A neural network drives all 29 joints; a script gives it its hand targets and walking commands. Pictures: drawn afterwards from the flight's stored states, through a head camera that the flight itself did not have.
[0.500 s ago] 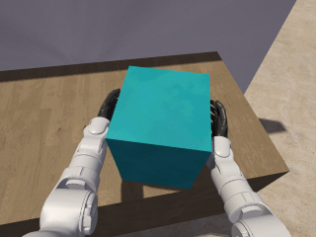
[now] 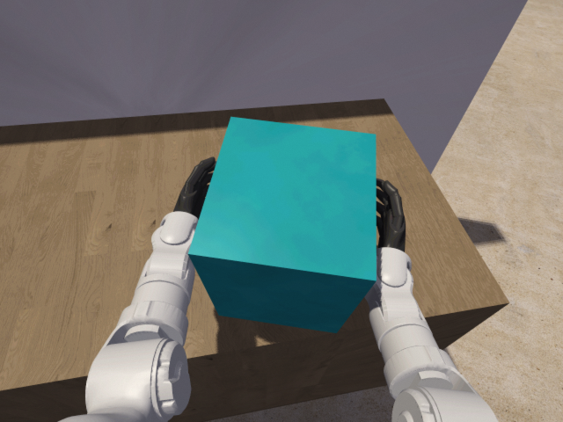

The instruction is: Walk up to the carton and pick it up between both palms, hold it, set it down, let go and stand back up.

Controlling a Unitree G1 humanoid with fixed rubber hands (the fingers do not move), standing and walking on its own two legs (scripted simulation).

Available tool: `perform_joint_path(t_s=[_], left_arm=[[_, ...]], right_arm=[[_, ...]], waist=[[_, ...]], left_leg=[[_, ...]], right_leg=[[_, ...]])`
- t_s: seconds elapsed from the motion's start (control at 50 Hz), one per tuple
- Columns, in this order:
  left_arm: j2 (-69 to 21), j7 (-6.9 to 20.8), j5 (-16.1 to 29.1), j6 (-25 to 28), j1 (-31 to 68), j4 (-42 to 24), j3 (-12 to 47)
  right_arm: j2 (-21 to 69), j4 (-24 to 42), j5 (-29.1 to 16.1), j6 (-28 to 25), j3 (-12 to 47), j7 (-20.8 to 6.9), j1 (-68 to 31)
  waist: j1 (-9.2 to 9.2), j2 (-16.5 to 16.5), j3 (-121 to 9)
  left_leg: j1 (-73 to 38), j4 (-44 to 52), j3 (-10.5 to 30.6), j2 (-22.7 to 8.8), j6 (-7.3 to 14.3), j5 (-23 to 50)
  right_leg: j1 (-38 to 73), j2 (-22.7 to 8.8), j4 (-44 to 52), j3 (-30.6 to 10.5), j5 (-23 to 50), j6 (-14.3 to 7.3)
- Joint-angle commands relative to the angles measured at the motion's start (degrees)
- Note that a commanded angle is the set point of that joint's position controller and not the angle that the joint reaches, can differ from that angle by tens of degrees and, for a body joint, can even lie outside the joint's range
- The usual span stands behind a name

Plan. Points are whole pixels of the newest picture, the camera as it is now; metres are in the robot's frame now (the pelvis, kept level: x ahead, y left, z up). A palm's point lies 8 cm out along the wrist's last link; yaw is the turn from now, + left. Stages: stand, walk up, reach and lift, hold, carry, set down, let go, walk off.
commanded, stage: reach and lift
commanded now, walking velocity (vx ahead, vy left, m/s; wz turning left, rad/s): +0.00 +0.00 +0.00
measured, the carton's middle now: (288, 235) +0.38 -0.03 +0.04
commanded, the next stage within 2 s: none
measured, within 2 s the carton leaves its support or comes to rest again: neither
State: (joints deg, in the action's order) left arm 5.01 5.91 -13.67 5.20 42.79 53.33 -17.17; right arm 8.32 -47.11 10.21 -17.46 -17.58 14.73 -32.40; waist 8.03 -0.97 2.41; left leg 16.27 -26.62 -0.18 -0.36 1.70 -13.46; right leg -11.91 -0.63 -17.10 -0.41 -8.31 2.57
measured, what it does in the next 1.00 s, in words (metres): stands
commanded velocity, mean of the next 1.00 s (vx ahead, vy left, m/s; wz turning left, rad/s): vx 0.00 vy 0.00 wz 0.00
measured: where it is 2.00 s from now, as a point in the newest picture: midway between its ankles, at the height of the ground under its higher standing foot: outside the picture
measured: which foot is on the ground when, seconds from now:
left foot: down 0.00-1.00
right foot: down 0.00-1.00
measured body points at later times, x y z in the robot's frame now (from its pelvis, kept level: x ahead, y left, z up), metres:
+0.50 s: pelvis +0.00 +0.00 +0.00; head +0.05 +0.03 +0.45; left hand +0.45 +0.10 +0.06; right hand +0.36 -0.18 +0.06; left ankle +0.00 +0.09 -0.74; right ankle +0.00 -0.16 -0.74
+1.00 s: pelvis -0.02 +0.00 +0.00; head +0.02 +0.03 +0.45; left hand +0.42 +0.11 +0.08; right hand +0.34 -0.18 +0.07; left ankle +0.00 +0.09 -0.74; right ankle +0.00 -0.16 -0.74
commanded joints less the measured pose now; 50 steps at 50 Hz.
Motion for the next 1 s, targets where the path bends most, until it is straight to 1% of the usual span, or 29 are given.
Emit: perform_joint_path(t_s=[0.0, 0.06, 0.12, 0.2, 0.22, 0.24, 0.28, 0.32, 0.34, 0.36, 0.42, 0.44, 0.46, 0.48, 0.5, 0.62, 0.64, 0.7, 0.74, 0.76, 0.78, 0.8, 0.82, 0.86, 0.9, 0.92, 0.94, 0.96, 0.98], left_arm=[[-31.3, 8.2, -5.4, 0.5, 26.8, 4.0, 10.3], [-31.3, 7.9, -5.4, 0.1, 26.8, 3.6, 10.6], [-32.0, 7.2, -4.9, 0.4, 26.8, 2.6, 11.6], [-33.4, 6.9, -4.7, 0.6, 26.0, 1.9, 12.9], [-33.0, 6.8, -4.8, 0.7, 26.1, 2.0, 12.6], [-33.2, 6.8, -5.1, 0.7, 25.1, 2.1, 12.4], [-33.4, 6.6, -4.8, 1.2, 25.3, 1.2, 13.2], [-34.5, 6.4, -4.3, 1.6, 25.7, 1.1, 14.4], [-34.1, 6.4, -4.4, 1.7, 25.9, 1.2, 14.3], [-34.0, 6.4, -4.8, 1.6, 25.2, 1.4, 13.7], [-34.2, 6.1, -4.7, 2.1, 25.4, 1.3, 14.2], [-33.9, 6.2, -5.0, 2.2, 25.2, 1.8, 13.6], [-34.6, 6.0, -4.6, 2.4, 26.1, 0.8, 14.6], [-34.1, 5.9, -4.6, 2.7, 26.1, 1.0, 14.4], [-34.6, 5.8, -4.5, 3.0, 27.2, 0.5, 14.5], [-36.4, 4.6, -4.4, 5.7, 30.0, -1.2, 17.0], [-35.8, 4.4, -4.8, 6.3, 30.5, -0.8, 16.5], [-37.4, 3.7, -4.9, 8.7, 32.7, -1.7, 17.6], [-38.0, 3.1, -4.9, 10.0, 34.3, -2.1, 18.5], [-37.9, 2.7, -5.3, 10.6, 34.4, -2.0, 18.5], [-37.7, 2.5, -5.3, 11.3, 35.4, -1.5, 18.0], [-38.2, 2.1, -5.2, 11.9, 36.5, -2.3, 19.0], [-38.0, 1.8, -5.4, 12.4, 37.1, -2.3, 18.9], [-37.7, 1.3, -6.0, 12.9, 38.0, -0.4, 18.2], [-37.3, 1.0, -5.8, 13.2, 39.4, 0.7, 18.2], [-37.5, 0.9, -5.9, 13.2, 39.4, 1.5, 17.8], [-36.8, 0.8, -5.9, 13.3, 40.2, 1.8, 17.8], [-36.5, 0.7, -5.9, 13.3, 41.0, 1.9, 17.6], [-36.2, 0.6, -5.8, 13.4, 42.6, 2.3, 17.2]], right_arm=[[31.1, -5.9, 8.2, -0.2, 11.2, -7.6, -24.4], [30.4, -5.8, 7.9, -0.1, 10.9, -7.5, -24.5], [30.8, -5.4, 7.5, -0.8, 11.8, -7.5, -24.7], [31.1, -5.5, 6.8, -1.7, 12.5, -7.0, -23.9], [31.4, -5.8, 6.5, -1.9, 12.6, -7.0, -24.3], [31.6, -6.4, 6.8, -2.1, 12.6, -7.0, -23.5], [32.0, -5.7, 6.2, -2.8, 13.5, -6.8, -23.9], [32.1, -6.2, 5.7, -3.3, 14.0, -6.6, -23.8], [32.0, -7.2, 5.9, -3.3, 13.6, -6.5, -23.8], [32.2, -6.7, 5.6, -3.4, 13.8, -6.5, -23.6], [32.1, -7.5, 5.3, -3.9, 13.8, -6.4, -23.6], [32.1, -7.5, 5.5, -4.0, 13.6, -6.4, -23.6], [31.4, -7.0, 5.0, -4.3, 13.5, -6.5, -24.4], [31.6, -7.4, 5.0, -4.4, 13.4, -6.4, -24.2], [31.8, -7.3, 5.2, -4.7, 13.8, -6.5, -24.5], [30.4, -7.8, 5.5, -8.6, 14.6, -6.5, -27.7], [30.2, -8.4, 6.1, -9.2, 14.5, -6.5, -28.1], [30.8, -9.5, 6.6, -11.9, 14.8, -6.5, -29.3], [30.4, -8.8, 6.9, -13.8, 15.1, -6.6, -31.4], [29.9, -9.7, 7.0, -14.7, 14.6, -6.7, -32.1], [29.3, -10.1, 7.6, -15.5, 14.5, -6.7, -33.3], [29.2, -10.4, 7.7, -16.3, 14.0, -6.7, -33.9], [28.8, -10.9, 8.1, -16.8, 14.0, -6.8, -34.8], [27.5, -12.6, 8.8, -17.2, 12.3, -7.1, -35.8], [26.2, -13.6, 9.5, -17.3, 10.6, -7.1, -37.3], [25.7, -13.5, 9.8, -17.4, 10.2, -7.3, -38.0], [25.3, -13.7, 10.0, -17.1, 9.4, -7.2, -38.1], [24.8, -14.0, 10.1, -17.0, 8.7, -7.3, -39.0], [24.6, -14.4, 10.6, -17.0, 8.2, -7.2, -40.6]], waist=[[0.56, 4.7, -26.1], [0.6, 5.0, -26.4], [0.4, 5.9, -28.4], [0.97, 6.5, -29.3], [0.34, 6.8, -29.3], [0.5, 6.2, -29.5], [0.22, 6.4, -30.4], [0.82, 7.1, -31.4], [1.05, 7.0, -30.8], [0.27, 6.9, -30.4], [0.45, 7.1, -30.6], [-0.03, 6.7, -30.5], [0.49, 7.0, -31.7], [0.04, 7.1, -31.2], [0.18, 7.1, -32.0], [0.14, 8.7, -35.2], [-0.25, 8.3, -35.4], [-0.13, 8.4, -37.8], [-0.55, 9.4, -39.4], [-0.39, 9.5, -38.7], [-0.63, 8.7, -39.1], [-0.3, 9.3, -39.7], [-0.83, 9.5, -39.9], [-0.68, 8.7, -37.1], [0.08, 8.5, -35.5], [-0.36, 8.1, -34.8], [0.08, 7.9, -33.6], [-0.21, 7.4, -33.0], [0.06, 7.3, -32.8]], left_leg=[[-15.8, 6.1, -4.3, -0.5, -3.8, 22.8], [-17.0, 5.9, -4.3, -0.5, -4.0, 23.9], [-18.1, 4.8, -3.9, -0.7, -4.6, 27.4], [-19.1, 3.7, -3.7, -0.6, -5.4, 31.9], [-19.1, 3.4, -3.8, -0.7, -5.5, 32.4], [-18.8, 3.3, -3.8, -0.8, -5.4, 32.9], [-18.6, 3.0, -4.0, -0.4, -5.5, 34.2], [-19.7, 2.3, -3.2, -0.7, -6.1, 36.7], [-19.3, 2.4, -3.3, -0.7, -6.1, 36.1], [-19.4, 2.4, -3.4, -0.7, -6.1, 36.8], [-19.5, 2.5, -3.2, -0.8, -6.2, 36.9], [-18.9, 2.8, -3.6, -0.7, -6.2, 36.2], [-19.8, 2.7, -3.3, -0.7, -6.3, 36.4], [-19.0, 2.7, -3.6, -0.8, -6.2, 35.8], [-19.6, 2.8, -3.4, -0.8, -6.4, 36.0], [-22.6, 2.2, -3.0, -1.4, -7.7, 39.5], [-22.3, 2.4, -3.0, -1.4, -7.6, 39.3], [-23.1, 2.3, -3.0, -1.7, -8.2, 40.3], [-23.7, 2.3, -2.9, -2.0, -8.6, 40.6], [-23.7, 2.5, -2.9, -2.1, -8.6, 40.0], [-23.6, 2.7, -3.0, -2.2, -8.4, 38.4], [-24.1, 3.1, -3.1, -2.3, -8.6, 38.0], [-23.9, 3.5, -3.3, -2.4, -8.5, 36.3], [-22.4, 5.0, -3.7, -2.4, -7.9, 30.0], [-20.3, 6.6, -4.0, -2.2, -7.1, 22.7], [-19.0, 7.3, -4.0, -2.3, -6.8, 19.9], [-18.1, 8.0, -4.0, -2.4, -6.4, 17.2], [-16.8, 8.5, -4.2, -2.2, -6.2, 14.8], [-15.9, 8.9, -3.9, -2.4, -5.8, 13.5]], right_leg=[[9.1, 2.9, 3.3, 6.2, 14.4, -2.5], [8.2, 3.1, 3.8, 6.5, 13.3, -2.6], [7.4, 3.2, 3.7, 6.6, 14.4, -2.9], [6.9, 3.3, 3.4, 6.7, 17.4, -2.9], [7.1, 3.2, 3.3, 6.4, 17.7, -3.0], [7.5, 3.1, 3.2, 6.4, 18.7, -3.0], [7.8, 3.0, 3.0, 6.2, 20.4, -2.9], [6.8, 3.2, 3.0, 6.5, 20.9, -3.0], [6.8, 3.1, 3.4, 6.5, 20.4, -3.2], [6.7, 3.0, 3.4, 6.4, 20.6, -3.1], [6.3, 3.2, 3.5, 6.5, 20.3, -3.2], [6.6, 3.0, 3.7, 6.6, 19.5, -3.3], [6.3, 3.1, 3.8, 6.6, 19.9, -3.4], [6.3, 3.0, 3.7, 6.4, 19.4, -3.4], [6.5, 3.0, 3.9, 6.5, 19.0, -3.5], [3.6, 3.8, 4.7, 7.2, 18.2, -3.8], [3.8, 3.7, 4.9, 7.2, 18.3, -3.9], [3.4, 4.0, 5.1, 7.4, 19.1, -3.9], [2.8, 4.3, 5.3, 7.5, 18.6, -4.1], [2.2, 4.4, 5.7, 7.7, 18.0, -4.3], [1.7, 4.3, 6.0, 7.7, 17.0, -4.3], [1.1, 4.5, 6.1, 8.0, 16.9, -4.5], [0.7, 4.5, 6.4, 8.0, 15.8, -4.5], [0.1, 4.3, 6.8, 7.9, 12.2, -4.7], [-0.3, 4.0, 7.4, 7.5, 8.1, -4.7], [-0.3, 3.8, 7.4, 7.5, 6.1, -4.7], [-0.4, 3.7, 7.4, 7.5, 4.3, -4.6], [-0.5, 3.4, 7.4, 7.3, 2.5, -4.5], [-0.5, 3.4, 7.3, 7.2, 2.0, -4.6]])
